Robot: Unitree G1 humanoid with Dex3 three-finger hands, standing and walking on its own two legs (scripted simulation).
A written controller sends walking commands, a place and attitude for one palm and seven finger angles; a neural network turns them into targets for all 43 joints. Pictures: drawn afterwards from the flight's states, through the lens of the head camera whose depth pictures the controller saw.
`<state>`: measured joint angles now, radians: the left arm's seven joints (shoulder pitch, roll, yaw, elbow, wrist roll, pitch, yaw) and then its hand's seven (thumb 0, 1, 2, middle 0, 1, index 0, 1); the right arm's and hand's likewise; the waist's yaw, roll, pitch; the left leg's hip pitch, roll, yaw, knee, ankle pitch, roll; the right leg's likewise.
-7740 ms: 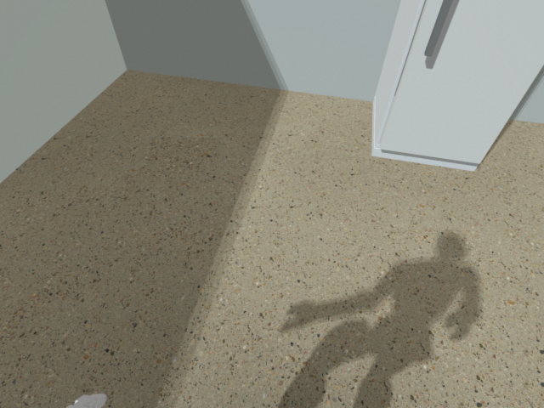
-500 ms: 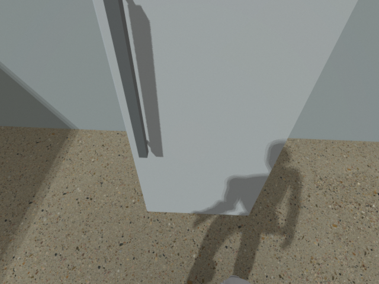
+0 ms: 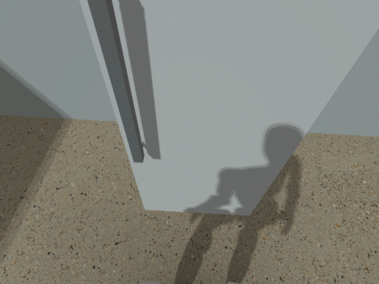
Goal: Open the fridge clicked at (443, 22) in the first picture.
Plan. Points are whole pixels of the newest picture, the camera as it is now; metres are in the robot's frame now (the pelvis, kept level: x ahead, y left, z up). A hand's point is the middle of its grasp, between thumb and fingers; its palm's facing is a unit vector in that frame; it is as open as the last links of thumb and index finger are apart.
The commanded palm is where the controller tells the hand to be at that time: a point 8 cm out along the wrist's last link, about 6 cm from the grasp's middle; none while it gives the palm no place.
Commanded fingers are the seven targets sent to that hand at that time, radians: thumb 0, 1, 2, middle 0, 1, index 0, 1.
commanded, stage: come to a stop and stand still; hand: left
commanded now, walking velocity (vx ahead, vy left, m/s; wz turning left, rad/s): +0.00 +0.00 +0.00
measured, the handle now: (126, 90) +0.48 +0.18 +0.13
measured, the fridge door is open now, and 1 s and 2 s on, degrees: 0 0 0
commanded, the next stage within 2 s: look again from close up in 1.50 s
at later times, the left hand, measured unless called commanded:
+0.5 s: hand out of the picture -0.03 +0.19 -0.16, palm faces +0.00 -0.98 -0.21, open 7.4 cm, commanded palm none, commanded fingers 0.00 0.90 0.90 -0.20 -0.30 -0.20 -0.30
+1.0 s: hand out of the picture -0.08 +0.14 -0.16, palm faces +0.02 -0.99 -0.15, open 7.4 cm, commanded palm none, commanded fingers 0.00 0.90 0.90 -0.20 -0.30 -0.20 -0.30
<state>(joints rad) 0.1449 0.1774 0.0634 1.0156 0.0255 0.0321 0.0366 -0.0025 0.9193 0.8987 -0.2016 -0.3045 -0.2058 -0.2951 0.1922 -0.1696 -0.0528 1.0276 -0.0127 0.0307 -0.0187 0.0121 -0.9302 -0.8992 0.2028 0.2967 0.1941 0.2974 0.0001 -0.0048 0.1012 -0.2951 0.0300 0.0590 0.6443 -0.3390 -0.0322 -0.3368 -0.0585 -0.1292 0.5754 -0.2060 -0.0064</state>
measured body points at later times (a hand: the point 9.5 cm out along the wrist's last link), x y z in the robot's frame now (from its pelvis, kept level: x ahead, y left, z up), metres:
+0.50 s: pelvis -0.04 +0.02 +0.02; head -0.04 +0.01 +0.47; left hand -0.03 +0.24 -0.14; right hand -0.01 -0.22 -0.15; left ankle +0.02 +0.10 -0.73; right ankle -0.08 -0.11 -0.73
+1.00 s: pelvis -0.05 +0.00 +0.01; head -0.05 -0.01 +0.46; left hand -0.08 +0.20 -0.15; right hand -0.12 -0.19 -0.15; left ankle +0.02 +0.10 -0.73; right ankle -0.08 -0.11 -0.73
